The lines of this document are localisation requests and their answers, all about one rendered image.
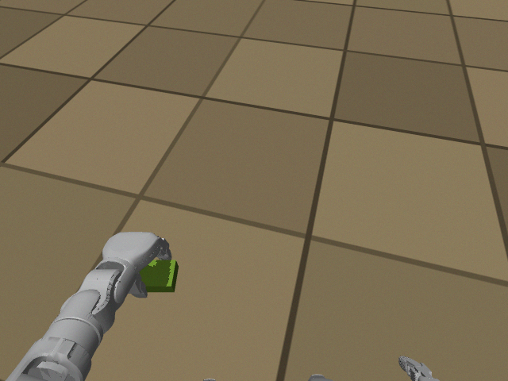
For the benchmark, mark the left robot hand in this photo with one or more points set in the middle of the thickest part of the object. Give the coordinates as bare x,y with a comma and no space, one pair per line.
139,249

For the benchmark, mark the left robot arm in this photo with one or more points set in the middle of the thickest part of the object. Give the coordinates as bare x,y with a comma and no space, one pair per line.
64,353

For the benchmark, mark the right robot hand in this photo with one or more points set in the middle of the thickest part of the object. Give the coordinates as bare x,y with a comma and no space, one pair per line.
416,371

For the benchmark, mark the small box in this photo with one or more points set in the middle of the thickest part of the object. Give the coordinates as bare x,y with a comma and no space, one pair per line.
160,275

